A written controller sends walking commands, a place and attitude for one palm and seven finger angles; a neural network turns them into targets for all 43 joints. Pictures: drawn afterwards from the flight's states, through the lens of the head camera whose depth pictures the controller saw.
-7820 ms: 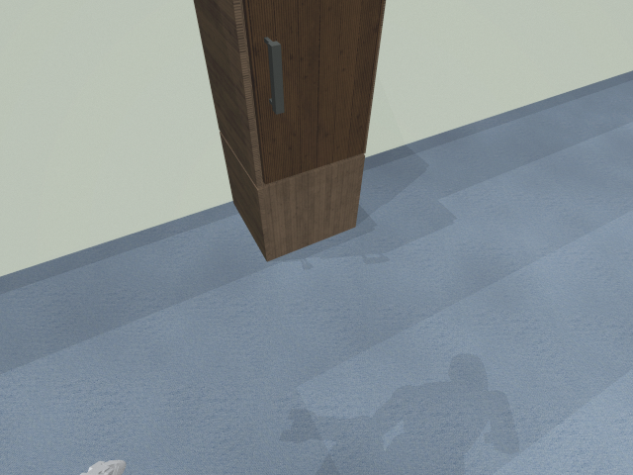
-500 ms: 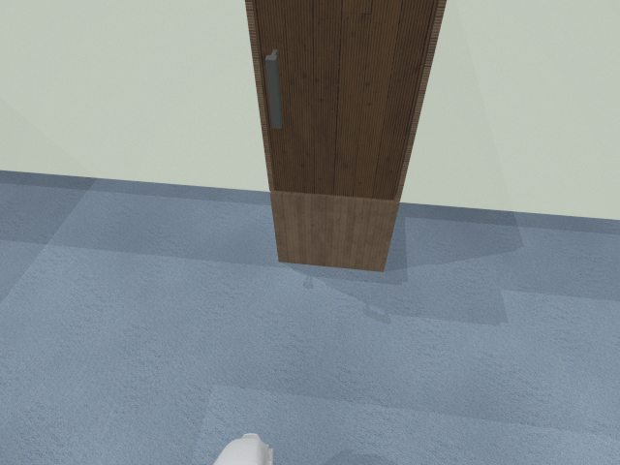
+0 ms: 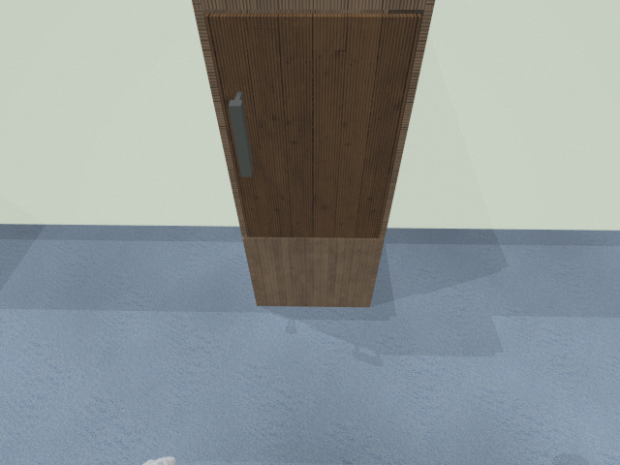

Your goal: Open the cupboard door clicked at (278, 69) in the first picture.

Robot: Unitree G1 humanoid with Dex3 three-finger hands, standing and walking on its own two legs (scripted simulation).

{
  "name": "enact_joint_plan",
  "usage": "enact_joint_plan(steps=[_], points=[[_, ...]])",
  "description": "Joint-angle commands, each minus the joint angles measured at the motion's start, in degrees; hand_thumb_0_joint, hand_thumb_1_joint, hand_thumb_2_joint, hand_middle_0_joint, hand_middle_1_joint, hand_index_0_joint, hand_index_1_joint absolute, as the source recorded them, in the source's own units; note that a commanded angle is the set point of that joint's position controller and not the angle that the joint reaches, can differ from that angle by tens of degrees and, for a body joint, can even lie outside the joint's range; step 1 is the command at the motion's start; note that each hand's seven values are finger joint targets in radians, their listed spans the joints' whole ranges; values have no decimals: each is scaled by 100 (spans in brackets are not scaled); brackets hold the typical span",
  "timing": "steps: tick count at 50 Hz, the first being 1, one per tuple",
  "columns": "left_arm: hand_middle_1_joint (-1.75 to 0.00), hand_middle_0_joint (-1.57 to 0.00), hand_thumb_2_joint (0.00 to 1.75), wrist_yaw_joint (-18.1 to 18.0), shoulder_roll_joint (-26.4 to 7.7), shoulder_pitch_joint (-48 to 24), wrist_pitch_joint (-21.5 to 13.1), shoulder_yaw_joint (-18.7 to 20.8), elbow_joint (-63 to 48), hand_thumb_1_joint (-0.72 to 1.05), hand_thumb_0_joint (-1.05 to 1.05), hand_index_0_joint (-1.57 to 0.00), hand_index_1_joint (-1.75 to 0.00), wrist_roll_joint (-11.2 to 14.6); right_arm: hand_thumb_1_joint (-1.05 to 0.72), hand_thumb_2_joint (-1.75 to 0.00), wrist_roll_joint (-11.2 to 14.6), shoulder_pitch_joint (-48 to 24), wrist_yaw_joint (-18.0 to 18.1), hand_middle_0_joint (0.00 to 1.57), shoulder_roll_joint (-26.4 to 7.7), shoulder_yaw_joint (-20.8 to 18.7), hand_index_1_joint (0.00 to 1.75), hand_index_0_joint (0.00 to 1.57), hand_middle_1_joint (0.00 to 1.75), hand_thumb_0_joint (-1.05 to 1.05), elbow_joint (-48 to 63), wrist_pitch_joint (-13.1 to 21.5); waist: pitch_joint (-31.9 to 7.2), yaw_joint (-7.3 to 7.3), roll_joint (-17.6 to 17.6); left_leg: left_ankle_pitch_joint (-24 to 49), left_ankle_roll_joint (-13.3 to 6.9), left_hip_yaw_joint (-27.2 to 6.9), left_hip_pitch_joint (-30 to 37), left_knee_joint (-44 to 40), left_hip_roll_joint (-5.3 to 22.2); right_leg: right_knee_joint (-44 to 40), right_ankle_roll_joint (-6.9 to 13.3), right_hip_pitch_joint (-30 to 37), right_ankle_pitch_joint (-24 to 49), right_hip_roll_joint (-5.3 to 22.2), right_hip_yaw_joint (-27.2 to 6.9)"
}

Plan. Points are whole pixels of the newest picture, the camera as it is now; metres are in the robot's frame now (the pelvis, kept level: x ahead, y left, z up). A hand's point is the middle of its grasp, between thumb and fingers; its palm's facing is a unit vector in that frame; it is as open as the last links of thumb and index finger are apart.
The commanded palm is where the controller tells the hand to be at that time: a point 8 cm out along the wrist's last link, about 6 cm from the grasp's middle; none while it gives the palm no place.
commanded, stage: take the last steps up to it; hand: left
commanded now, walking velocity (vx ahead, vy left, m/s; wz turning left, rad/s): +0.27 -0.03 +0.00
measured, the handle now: (243, 135) +0.75 +0.18 +0.02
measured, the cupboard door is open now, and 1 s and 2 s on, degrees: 0 0 0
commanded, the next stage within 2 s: come to a stop and stand still in 0.28 s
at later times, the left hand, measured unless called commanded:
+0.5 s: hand out of the picture +0.11 +0.18 -0.20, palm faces +0.10 -0.99 -0.14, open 7.3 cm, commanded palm none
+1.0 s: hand (226, 435) +0.20 +0.14 -0.16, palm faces +0.02 -0.97 -0.25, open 7.4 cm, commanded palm none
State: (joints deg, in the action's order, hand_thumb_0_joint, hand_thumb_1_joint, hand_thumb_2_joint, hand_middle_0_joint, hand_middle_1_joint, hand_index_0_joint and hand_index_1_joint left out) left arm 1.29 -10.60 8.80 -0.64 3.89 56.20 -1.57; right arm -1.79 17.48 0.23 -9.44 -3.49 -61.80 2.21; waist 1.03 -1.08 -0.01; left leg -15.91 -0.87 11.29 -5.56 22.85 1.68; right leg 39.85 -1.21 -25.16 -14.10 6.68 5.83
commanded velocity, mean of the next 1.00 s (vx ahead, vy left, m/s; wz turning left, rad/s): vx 0.01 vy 0.00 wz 0.01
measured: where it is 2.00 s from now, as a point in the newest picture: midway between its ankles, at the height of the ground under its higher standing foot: outside the picture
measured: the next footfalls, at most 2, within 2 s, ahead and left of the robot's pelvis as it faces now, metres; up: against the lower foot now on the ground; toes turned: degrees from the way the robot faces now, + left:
right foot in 0.06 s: +0.14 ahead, -0.13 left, +0.00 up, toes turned -9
left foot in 0.44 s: +0.27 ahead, +0.12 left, +0.00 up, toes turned +9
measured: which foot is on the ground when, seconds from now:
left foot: down 0.00-0.06, up 0.08-0.42, down 0.44-0.90, up 0.92-1.00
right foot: up 0.00-0.04, down 0.06-0.44, up 0.46-0.86, down 0.88-1.00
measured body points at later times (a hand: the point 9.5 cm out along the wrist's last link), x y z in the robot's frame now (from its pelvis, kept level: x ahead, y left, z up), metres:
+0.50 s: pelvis +0.17 +0.02 -0.01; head +0.18 +0.04 +0.44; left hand +0.11 +0.23 -0.18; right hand +0.24 -0.22 -0.15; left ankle +0.23 +0.11 -0.74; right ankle +0.10 -0.12 -0.73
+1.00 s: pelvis +0.16 -0.04 +0.00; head +0.16 -0.07 +0.45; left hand +0.20 +0.19 -0.14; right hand +0.19 -0.28 -0.17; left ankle +0.19 +0.10 -0.71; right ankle +0.16 -0.16 -0.74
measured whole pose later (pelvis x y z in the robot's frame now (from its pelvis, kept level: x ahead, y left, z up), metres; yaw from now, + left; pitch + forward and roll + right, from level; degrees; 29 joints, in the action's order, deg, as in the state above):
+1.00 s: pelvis +0.16 -0.04 +0.00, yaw -2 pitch -1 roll +2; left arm -0.7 -8.6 14.3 0.6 1.3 58.3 -1.4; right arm -0.8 12.5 -0.4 -11.8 -3.5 -59.7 -3.2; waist 0.7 0.5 2.2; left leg -20.9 0.9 2.9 -21.2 41.0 2.1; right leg 29.6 0.1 -13.4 -15.4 3.2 2.0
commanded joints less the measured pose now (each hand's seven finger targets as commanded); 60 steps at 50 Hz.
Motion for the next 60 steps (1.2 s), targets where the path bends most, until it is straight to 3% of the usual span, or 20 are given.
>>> enact_joint_plan(steps=[1, 2, 3, 4, 7, 11, 19, 20, 22, 27, 34, 41, 42, 43, 44, 46, 50, 55, 58, 60], points=[[-30, -20, 90, -8, -295, 671, -125, 32, -43, 90, 0, -20, -30, -30, -90, -90, -10, 164, 33, 20, -743, -120, 30, 20, 30, 0, 190, 66, 197, 284, 177, 266, -511, -906, -663, -83, 1219, -1182, 76, 1314, 308, -359, 267], [-30, -20, 90, -37, -565, 1209, -187, 84, 136, 90, 0, -20, -30, -39, -90, -90, 38, 154, 17, 20, -602, -78, 30, 20, 30, 0, 189, 87, -63, 544, -227, 385, -315, -523, -1140, 955, 871, -1490, 247, 2244, 205, -57, -177], [-30, -20, 90, -94, -1119, 1836, -262, 187, 328, 90, 0, -20, -30, -58, -90, -90, 92, 228, -28, 20, -255, 7, 30, 20, 30, 0, 297, 121, -444, 713, -1551, -566, -54, -4, -2347, 2566, 245, -2007, 754, 3311, 276, 1219, -1915], [-30, -20, 90, -142, -1419, 2197, -253, 223, 366, 90, 0, -20, -30, 36, -90, -90, 95, -22, -34, 20, -424, 14, 30, 20, 30, 0, 532, 74, -461, 806, -1643, -1942, -2, -395, -2999, 3815, 37, -2586, 1254, 3340, 360, 1931, -3002], [-30, -20, 90, -202, -834, 1223, -266, 79, 191, 90, 0, -20, -30, 54, -90, -90, 56, -452, -54, 20, -453, -45, 30, 20, 30, 0, 485, 39, 108, 481, -488, -641, -11, -1099, -3240, 4581, 531, -2813, 1179, 2227, -246, 1477, -2080], [-30, -20, 90, -240, -433, 897, -351, -17, 204, 90, 0, -20, -30, 2, -90, -90, 19, 79, -78, 20, -147, 14, 30, 20, 30, 0, 264, -102, 113, 48, -603, -226, 227, -778, -2411, 3410, 572, -2767, 956, 1495, 1254, 1013, -690], [-30, -20, 90, -215, -637, 1029, -247, 1, 549, 90, 0, -20, -30, 46, -90, -90, 56, 26, -104, 20, -221, 72, 30, 20, 30, 0, 254, 37, 77, -37, -546, 706, 170, -324, -699, 822, 195, -2012, 695, 1167, 659, 676, -330], [-30, -20, 90, -233, -438, 1079, -195, -57, 582, 90, 0, -20, -30, 66, -90, -90, 50, 286, -67, 20, -354, 73, 30, 20, 30, 0, 109, 76, 34, -137, -115, 1161, 181, -546, -3, 414, 310, -1392, 525, 814, 681, 412, -187], [-30, -20, 90, -263, 0, 1515, -98, -195, 600, 90, 0, -20, -30, 151, -90, -90, 41, 695, 85, 20, -1075, 14, 30, 20, 30, 0, 37, 49, -478, -93, 1564, 3521, -610, -2394, 501, -264, 2109, 184, -19, 388, -1693, -351, 167], [-30, -20, 90, -299, -257, 1262, 178, -163, 692, 90, 0, -20, -30, 87, -90, -90, 94, -340, 302, 20, -935, 18, 30, 20, 30, 0, 177, -124, -232, 52, 823, 4789, -968, -1796, -76, -260, 1995, 1296, -100, 325, -1642, -131, -462], [-30, -20, 90, -257, -298, 1021, 398, 36, 126, 90, 0, -20, -30, 30, -90, -90, 79, -736, 261, 20, -964, -161, 30, 20, 30, 0, 506, -235, -489, 121, 822, 3136, -936, -1338, -483, -370, 1830, 2037, -140, 40, -1085, -317, -566], [-30, -20, 90, -254, -183, 1432, 181, -59, 146, 90, 0, -20, -30, 22, -90, -90, 44, -942, 71, 20, -871, -185, 30, 20, 30, 0, 614, -330, -398, 362, 749, -608, -372, -1254, -1511, -232, 1191, -1107, -27, 1737, -169, -410, -49], [-30, -20, 90, -280, -432, 1480, 107, -64, 179, 90, 0, -20, -30, -31, -90, -90, 97, -779, 37, 20, -572, -133, 30, 20, 30, 0, 588, -346, -303, 341, -47, -943, -61, -890, -1712, 396, 670, -1940, 43, 1850, -225, -100, -482], [-30, -20, 90, -303, -848, 1118, 20, -65, 48, 90, 0, -20, -30, -48, -90, -90, 155, -681, -5, 20, -190, -33, 30, 20, 30, 0, 684, -378, 0, 157, -1211, -1150, 253, -651, -1925, 1114, 206, -2821, 474, 1166, -1245, 1010, -2083], [-30, -20, 90, -304, -1119, 735, 66, -47, -158, 90, 0, -20, -30, -23, -90, -90, 123, -828, -53, 20, -290, -15, 30, 20, 30, 0, 790, -425, 318, 185, -896, -1184, 232, -851, -1547, 1434, 203, -3275, 782, 206, -2030, 1445, -2353], [-30, -20, 90, -318, -1147, 443, 1, 23, -182, 90, 0, -20, -30, -2, -90, -90, 67, -851, -56, 20, -482, -29, 30, 20, 30, 0, 745, -440, 466, 216, -1535, -816, 168, -1077, -1747, 1942, 175, -3239, 884, 283, -1501, 1262, -2536], [-30, -20, 90, -307, -1005, 315, 20, 38, -178, 90, 0, -20, -30, 6, -90, -90, 92, -335, -64, 20, -524, -29, 30, 20, 30, 0, 478, -385, 282, 155, -971, -482, 209, -1006, -1702, 2318, 46, -2666, 803, 911, -57, 975, -1558], [-30, -20, 90, -355, -1041, 794, 33, 114, 40, 90, 0, -20, -30, -8, -90, -90, 117, -354, 12, 20, -448, 30, 30, 20, 30, 0, 582, -330, -15, 357, -900, -750, 266, -933, -1611, 1390, -11, -2098, 1031, 1775, 1722, 1154, -1591], [-30, -20, 90, -362, -956, 636, 64, 92, 113, 90, 0, -20, -30, 65, -90, -90, 126, 110, 68, 20, -396, 70, 30, 20, 30, 0, 375, -264, -342, 170, -923, 263, 238, -817, -542, -5, -90, -1597, 718, 1567, 1922, 824, -1283], [-30, -20, 90, -581, -652, 1177, -81, -97, 311, 90, 0, -20, -30, 66, -90, -90, 101, -248, 55, 20, -824, 28, 30, 20, 30, 0, 704, -133, -350, 289, 54, 541, 189, -804, -595, 850, 482, -1164, 383, 1552, 2295, 402, -1020]])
